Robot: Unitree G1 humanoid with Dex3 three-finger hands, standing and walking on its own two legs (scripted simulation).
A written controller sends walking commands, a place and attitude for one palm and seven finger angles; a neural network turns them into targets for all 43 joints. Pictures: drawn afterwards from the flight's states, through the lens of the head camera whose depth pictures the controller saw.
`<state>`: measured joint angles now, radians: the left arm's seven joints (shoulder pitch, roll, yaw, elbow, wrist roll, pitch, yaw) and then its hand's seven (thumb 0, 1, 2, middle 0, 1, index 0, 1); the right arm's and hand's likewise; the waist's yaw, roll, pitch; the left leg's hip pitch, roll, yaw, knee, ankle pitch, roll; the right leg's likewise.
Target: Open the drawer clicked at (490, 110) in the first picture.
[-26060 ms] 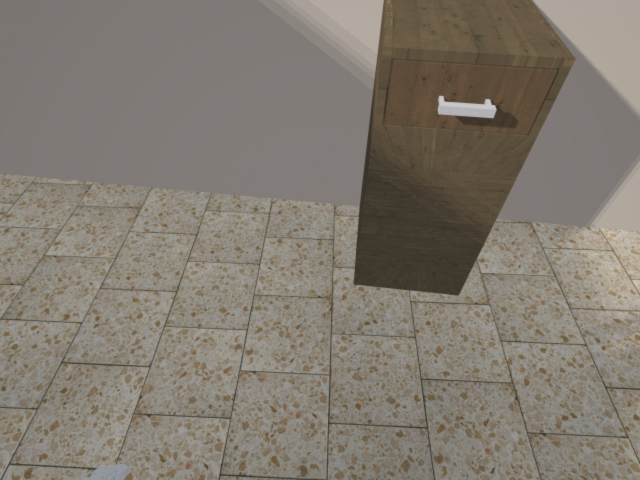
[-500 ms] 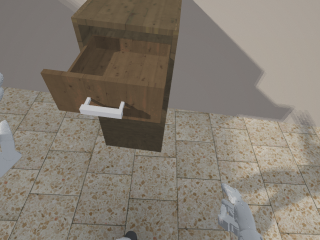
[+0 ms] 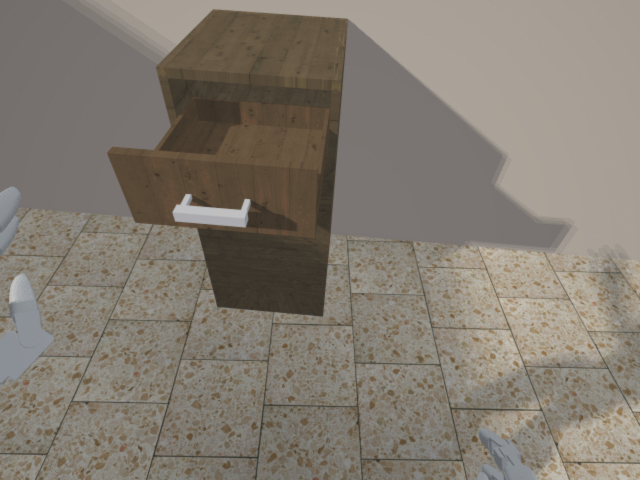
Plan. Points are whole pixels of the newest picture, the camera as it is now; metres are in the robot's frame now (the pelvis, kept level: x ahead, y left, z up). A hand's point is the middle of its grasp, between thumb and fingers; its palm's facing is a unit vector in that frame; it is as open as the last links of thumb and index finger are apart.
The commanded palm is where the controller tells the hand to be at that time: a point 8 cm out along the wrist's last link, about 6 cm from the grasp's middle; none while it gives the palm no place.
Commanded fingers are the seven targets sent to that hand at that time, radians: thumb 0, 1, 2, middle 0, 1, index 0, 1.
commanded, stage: stop stepping back and stand still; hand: left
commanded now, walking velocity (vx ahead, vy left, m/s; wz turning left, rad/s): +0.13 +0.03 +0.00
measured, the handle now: (214, 208) +0.55 +0.21 +0.03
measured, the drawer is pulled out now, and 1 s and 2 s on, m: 0.30 0.30 0.30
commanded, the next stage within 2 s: let the arm hang, fingers relaxed in 0.14 s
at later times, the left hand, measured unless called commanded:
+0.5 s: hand out of the picture +0.09 +0.18 -0.15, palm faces -0.04 -0.98 -0.21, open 7.3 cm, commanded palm none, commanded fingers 0.00 0.90 0.90 -0.20 -0.30 -0.20 -0.30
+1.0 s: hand out of the picture +0.01 +0.21 -0.16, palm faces +0.03 -0.96 -0.29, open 7.3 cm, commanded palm none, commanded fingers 0.00 0.90 0.90 -0.20 -0.30 -0.20 -0.30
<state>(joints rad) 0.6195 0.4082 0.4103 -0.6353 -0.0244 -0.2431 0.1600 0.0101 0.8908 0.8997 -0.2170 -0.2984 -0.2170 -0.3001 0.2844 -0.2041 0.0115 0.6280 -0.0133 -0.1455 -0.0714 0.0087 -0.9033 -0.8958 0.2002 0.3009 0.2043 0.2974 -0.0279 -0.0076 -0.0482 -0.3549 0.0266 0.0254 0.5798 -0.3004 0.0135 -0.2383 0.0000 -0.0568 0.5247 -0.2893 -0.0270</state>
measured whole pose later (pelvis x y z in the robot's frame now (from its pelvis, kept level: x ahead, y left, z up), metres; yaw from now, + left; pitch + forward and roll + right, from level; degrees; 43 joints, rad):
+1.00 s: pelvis +0.00 -0.01 +0.01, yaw +1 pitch -3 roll -1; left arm 0.24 0.23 0.02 1.14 0.01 0.00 0.02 0.00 0.91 0.90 -0.20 -0.30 -0.20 -0.30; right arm 0.20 -0.20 -0.01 1.12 -0.02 0.02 -0.02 0.00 -0.91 -0.90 0.20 0.30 0.20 0.30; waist -0.01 0.05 0.08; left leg -0.22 0.03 0.01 0.39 -0.13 -0.01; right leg -0.11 0.01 -0.06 0.38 -0.23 -0.03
